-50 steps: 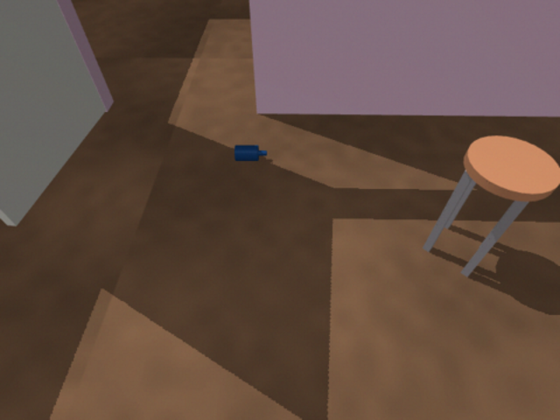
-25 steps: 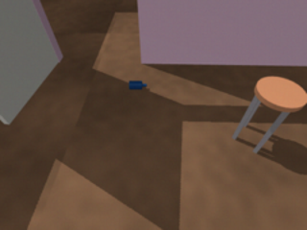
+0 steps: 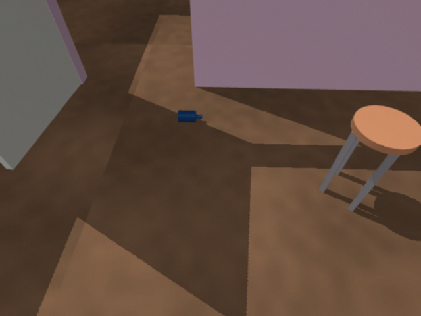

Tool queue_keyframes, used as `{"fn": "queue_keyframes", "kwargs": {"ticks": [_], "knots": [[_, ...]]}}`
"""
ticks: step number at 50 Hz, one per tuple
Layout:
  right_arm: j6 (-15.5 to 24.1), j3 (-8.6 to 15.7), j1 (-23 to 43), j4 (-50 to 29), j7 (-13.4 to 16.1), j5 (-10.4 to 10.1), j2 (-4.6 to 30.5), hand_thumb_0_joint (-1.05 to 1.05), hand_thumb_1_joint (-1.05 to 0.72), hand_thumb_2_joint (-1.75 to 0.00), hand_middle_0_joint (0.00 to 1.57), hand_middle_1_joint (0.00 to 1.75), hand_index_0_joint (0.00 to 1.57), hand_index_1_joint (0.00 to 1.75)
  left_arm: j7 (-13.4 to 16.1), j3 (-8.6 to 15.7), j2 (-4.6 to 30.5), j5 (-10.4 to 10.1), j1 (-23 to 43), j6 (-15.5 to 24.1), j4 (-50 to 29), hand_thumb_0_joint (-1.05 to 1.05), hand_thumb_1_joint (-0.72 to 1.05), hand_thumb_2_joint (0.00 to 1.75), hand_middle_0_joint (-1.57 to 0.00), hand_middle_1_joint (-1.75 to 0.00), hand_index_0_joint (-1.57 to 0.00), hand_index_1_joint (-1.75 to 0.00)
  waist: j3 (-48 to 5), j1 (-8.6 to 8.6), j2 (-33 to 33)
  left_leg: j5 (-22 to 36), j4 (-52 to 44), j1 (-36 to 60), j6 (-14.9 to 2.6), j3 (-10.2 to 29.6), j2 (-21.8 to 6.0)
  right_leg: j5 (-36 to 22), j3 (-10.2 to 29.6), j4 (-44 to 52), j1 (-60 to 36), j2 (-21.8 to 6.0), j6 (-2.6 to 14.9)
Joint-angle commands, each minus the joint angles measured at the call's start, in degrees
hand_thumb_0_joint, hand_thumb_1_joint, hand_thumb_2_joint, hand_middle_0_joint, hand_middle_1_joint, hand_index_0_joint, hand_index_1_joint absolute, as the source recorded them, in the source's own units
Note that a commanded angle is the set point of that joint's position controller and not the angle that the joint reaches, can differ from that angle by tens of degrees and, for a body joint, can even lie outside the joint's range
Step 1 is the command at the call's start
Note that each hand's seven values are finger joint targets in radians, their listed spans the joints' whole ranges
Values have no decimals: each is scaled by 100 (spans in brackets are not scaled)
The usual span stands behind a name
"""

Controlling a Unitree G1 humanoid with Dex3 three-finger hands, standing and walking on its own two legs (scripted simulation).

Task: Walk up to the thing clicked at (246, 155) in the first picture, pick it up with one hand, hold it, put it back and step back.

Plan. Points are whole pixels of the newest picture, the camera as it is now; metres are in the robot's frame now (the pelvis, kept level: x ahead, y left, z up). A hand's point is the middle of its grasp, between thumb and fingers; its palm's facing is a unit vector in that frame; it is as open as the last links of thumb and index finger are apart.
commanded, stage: stand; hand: left
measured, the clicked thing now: (190, 116) +1.49 +0.17 -0.74
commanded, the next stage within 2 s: walk up in 0.12 s
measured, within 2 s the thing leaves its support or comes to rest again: neither
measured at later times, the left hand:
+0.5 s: hand out of the picture +0.15 +0.23 -0.14, palm faces +0.00 -0.89 -0.46, open 7.4 cm
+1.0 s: hand (131, 237) +0.34 +0.23 -0.18, palm faces -0.01 -0.95 -0.32, open 7.4 cm
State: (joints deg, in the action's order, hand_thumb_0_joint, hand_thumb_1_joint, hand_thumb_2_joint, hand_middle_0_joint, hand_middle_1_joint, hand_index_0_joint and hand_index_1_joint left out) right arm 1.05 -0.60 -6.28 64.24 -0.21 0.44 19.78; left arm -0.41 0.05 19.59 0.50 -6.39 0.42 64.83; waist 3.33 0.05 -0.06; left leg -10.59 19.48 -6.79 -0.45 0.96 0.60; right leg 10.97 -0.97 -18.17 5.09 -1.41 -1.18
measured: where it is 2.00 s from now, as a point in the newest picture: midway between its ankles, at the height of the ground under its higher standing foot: (222, 206)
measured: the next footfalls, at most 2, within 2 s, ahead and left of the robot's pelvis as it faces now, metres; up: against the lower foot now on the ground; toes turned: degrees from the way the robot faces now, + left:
right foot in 0.42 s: +0.16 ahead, -0.19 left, +0.00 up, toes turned -6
left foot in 0.88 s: +0.43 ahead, +0.08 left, +0.00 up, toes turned +6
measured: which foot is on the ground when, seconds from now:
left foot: down 0.00-0.42, up 0.44-0.86, down 0.88-1.00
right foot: down 0.00-0.16, up 0.18-0.40, down 0.42-0.92, up 0.94-1.00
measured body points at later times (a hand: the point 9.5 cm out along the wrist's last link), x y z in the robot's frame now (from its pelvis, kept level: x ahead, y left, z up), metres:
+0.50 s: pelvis +0.08 -0.07 -0.03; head +0.08 -0.10 +0.42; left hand +0.15 +0.28 -0.11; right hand +0.12 -0.41 -0.16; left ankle +0.02 +0.08 -0.71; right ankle +0.13 -0.19 -0.75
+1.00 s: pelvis +0.33 -0.04 -0.02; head +0.37 -0.01 +0.43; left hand +0.34 +0.28 -0.16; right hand +0.46 -0.35 -0.11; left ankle +0.39 +0.07 -0.75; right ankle +0.19 -0.19 -0.66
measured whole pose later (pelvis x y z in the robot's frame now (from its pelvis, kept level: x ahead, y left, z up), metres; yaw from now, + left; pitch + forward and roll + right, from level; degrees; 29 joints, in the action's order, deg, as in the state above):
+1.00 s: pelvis +0.33 -0.04 -0.02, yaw +2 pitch -2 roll -2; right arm 4.3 4.6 -9.1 48.9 -4.5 1.0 21.7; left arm -1.8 1.9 23.4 -0.4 -17.9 2.8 53.6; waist 6.8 0.4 -1.3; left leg -13.8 35.9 -20.8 -1.9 -3.2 -2.6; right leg 27.2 0.8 -62.6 13.3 -0.6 2.5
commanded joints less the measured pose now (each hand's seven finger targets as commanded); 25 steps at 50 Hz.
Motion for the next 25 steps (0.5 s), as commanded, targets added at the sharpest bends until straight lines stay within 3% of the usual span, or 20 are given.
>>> {"fn": "queue_keyframes", "kwargs": {"ticks": [1,5,6,7,8,9,10,11,12,14,16,17,18,19,20,21,22,23,24,25], "knots": [[97,252,175,-350,84,-3,1233,0,-90,-90,20,30,20,30,92,219,1203,12,165,127,-346,0,90,90,-20,-30,-20,-30,-467,16,9,862,-324,21,-126,575,-758,-660,487,251,-52,-641,240],[102,247,188,-361,91,2,1248,0,-90,-90,20,30,20,30,97,219,1196,20,182,120,-358,0,90,90,-20,-30,-20,-30,-497,19,65,1024,-311,53,-121,571,-756,-789,460,199,-74,-643,236],[208,668,-279,-660,-73,111,1805,0,-90,-90,20,30,20,30,-100,570,1831,98,-49,215,-724,0,90,90,-20,-30,-20,-30,-1097,-65,41,-2240,-32,373,-586,764,-647,2001,327,-516,210,-270,431],[217,753,-409,-570,-134,156,1905,0,-90,-90,20,30,20,30,-159,574,1703,153,221,224,-743,0,90,90,-20,-30,-20,-30,-557,-178,367,-3246,-293,191,-773,1201,-897,2564,199,-1070,1142,-187,443],[209,805,-469,-565,-154,177,1984,0,-90,-90,20,30,20,30,-203,557,1550,152,492,203,-869,0,90,90,-20,-30,-20,-30,-61,-297,822,-3726,-833,304,-950,1701,-1288,2222,-184,-1822,2119,41,304],[235,878,-582,-639,-163,165,2068,0,-90,-90,20,30,20,30,-245,578,1548,188,692,184,-1045,0,90,90,-20,-30,-20,-30,265,-433,1028,-3777,-1228,362,-1281,2417,-1888,1866,-52,-2771,2872,-24,237],[288,902,-633,-734,-159,180,2054,0,-90,-90,20,30,20,30,-253,576,1534,175,713,202,-1154,0,90,90,-20,-30,-20,-30,427,-434,747,-3363,-1291,468,-1448,2699,-2120,1703,337,-3021,3335,-211,253],[332,919,-687,-759,-149,160,1998,0,-90,-90,20,30,20,30,-279,582,1520,160,661,237,-1165,0,90,90,-20,-30,-20,-30,378,-369,556,-3096,-1288,648,-1487,2724,-2172,1598,499,-2952,3349,-393,287],[347,923,-634,-832,-158,139,1963,0,-90,-90,20,30,20,30,-318,592,1590,138,582,268,-1147,0,90,90,-20,-30,-20,-30,221,-302,472,-3067,-1268,672,-1425,2535,-2067,1617,574,-2935,3216,-475,306],[352,929,-393,-1027,-200,169,1929,0,-90,-90,20,30,20,30,-404,611,1586,107,242,279,-1158,0,90,90,-20,-30,-20,-30,-1,-169,812,-2783,-1213,725,-1309,1924,-1802,1575,285,-2592,2947,-455,226],[358,957,4,-1213,-248,175,1964,0,-90,-90,20,30,20,30,-452,643,1566,100,-73,285,-1146,0,90,90,-20,-30,-20,-30,41,61,1144,-2425,-1104,-20,-1170,1382,-1606,1153,136,-2215,2047,-504,199],[342,950,88,-1250,-272,192,1905,0,-90,-90,20,30,20,30,-459,678,1570,98,-140,298,-1109,0,90,90,-20,-30,-20,-30,23,91,1146,-2164,-941,-398,-1061,1064,-1380,950,2,-1903,1509,-385,196],[330,941,207,-1308,-293,191,1857,0,-90,-90,20,30,20,30,-449,722,1547,88,-457,302,-1028,0,90,90,-20,-30,-20,-30,-51,281,1096,-2042,-639,-772,-947,702,-1189,553,-155,-1657,840,-324,199],[301,915,406,-1372,-299,188,1786,0,-90,-90,20,30,20,30,-417,767,1535,80,-994,320,-859,0,90,90,-20,-30,-20,-30,-183,593,876,-2229,-102,-1396,-839,383,-998,25,-319,-1303,-133,-246,203],[258,854,539,-1435,-286,213,1600,0,-90,-90,20,30,20,30,-352,849,1690,89,-1695,340,-615,0,90,90,-20,-30,-20,-30,-415,926,193,-2373,912,-2108,-702,94,-695,16,-414,-1198,-1207,-82,205],[241,737,425,-1464,-268,256,1247,0,-90,-90,20,30,20,30,-261,976,2031,115,-2484,370,-405,0,90,90,-20,-30,-20,-30,-705,1266,-1119,-2755,2625,-3122,-537,-356,-165,718,-118,-960,-2236,-155,237],[225,611,223,-1581,-275,214,952,0,-90,-90,20,30,20,30,-188,1079,2374,206,-2900,385,-470,0,90,90,-20,-30,-20,-30,-534,1380,-2133,-2973,4210,-3992,-309,-59,503,2822,1878,47,-1995,-1255,422],[152,660,-84,-1550,-242,102,1150,0,-90,-90,20,30,20,30,-148,975,2410,238,-1945,429,-896,0,90,90,-20,-30,-20,-30,-267,810,-1408,-2272,4846,-3731,-135,621,433,4400,3659,1245,-922,-2270,700],[157,774,-235,-1481,-234,120,1631,0,-90,-90,20,30,20,30,-159,938,2608,159,-1030,436,-1263,0,90,90,-20,-30,-20,-30,120,411,-1098,-1794,4816,-3451,-158,771,-65,4834,4218,1645,-52,-2636,1200],[197,807,-231,-1357,-250,89,1835,0,-90,-90,20,30,20,30,-159,915,2590,115,-615,486,-1446,0,90,90,-20,-30,-20,-30,471,241,-836,-1495,4738,-3401,-132,851,-373,4302,3858,1533,309,-2505,1444]]}}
